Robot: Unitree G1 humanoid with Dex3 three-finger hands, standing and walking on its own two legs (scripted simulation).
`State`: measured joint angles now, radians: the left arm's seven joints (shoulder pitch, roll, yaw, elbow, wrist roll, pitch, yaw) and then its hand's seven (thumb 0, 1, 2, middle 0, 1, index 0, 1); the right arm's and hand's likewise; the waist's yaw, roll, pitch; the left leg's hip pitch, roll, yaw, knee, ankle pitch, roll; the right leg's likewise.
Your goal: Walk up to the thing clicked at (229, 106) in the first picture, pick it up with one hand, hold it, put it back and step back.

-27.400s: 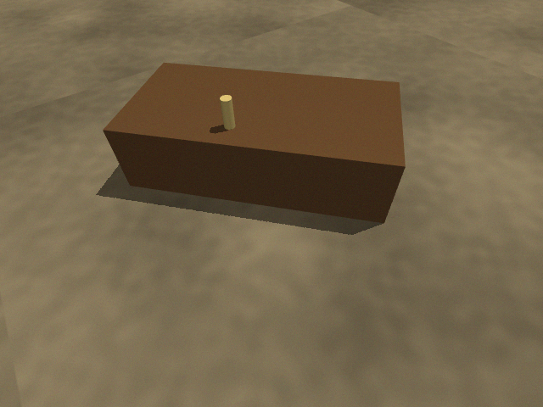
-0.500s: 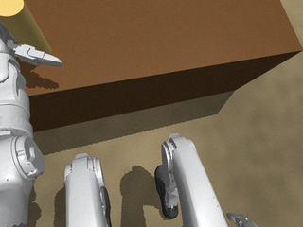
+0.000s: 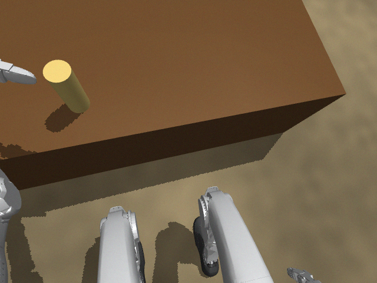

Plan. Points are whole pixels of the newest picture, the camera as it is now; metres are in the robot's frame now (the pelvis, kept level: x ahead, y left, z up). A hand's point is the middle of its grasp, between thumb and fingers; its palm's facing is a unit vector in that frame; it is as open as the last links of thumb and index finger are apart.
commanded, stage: home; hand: left
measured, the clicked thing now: (69, 89) +0.56 +0.19 -0.10
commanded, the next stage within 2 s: none
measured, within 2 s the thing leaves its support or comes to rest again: neither
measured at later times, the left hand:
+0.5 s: hand out of the picture +0.45 +0.28 +0.09, palm faces +0.19 -0.91 -0.36, open 17.6 cm
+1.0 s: hand out of the picture +0.25 +0.19 +0.13, palm faces +0.18 -0.95 -0.26, open 17.4 cm
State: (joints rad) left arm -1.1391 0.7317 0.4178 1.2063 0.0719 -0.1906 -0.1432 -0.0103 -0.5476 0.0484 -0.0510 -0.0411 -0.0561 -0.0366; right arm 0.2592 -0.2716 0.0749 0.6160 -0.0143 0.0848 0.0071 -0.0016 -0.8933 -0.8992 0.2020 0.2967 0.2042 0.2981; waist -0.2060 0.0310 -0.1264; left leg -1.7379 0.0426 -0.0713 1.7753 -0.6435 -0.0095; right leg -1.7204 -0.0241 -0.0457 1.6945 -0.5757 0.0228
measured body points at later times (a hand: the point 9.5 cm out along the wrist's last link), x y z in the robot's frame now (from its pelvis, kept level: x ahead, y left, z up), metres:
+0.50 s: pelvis +0.05 +0.01 +0.16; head +0.18 +0.04 +0.59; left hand +0.44 +0.33 +0.12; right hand +0.09 -0.26 +0.05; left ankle +0.06 +0.12 -0.49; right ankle +0.09 -0.14 -0.49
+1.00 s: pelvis +0.08 -0.01 +0.21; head +0.12 +0.00 +0.66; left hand +0.24 +0.24 +0.15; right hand +0.27 -0.23 +0.12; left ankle +0.06 +0.12 -0.49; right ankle +0.09 -0.14 -0.49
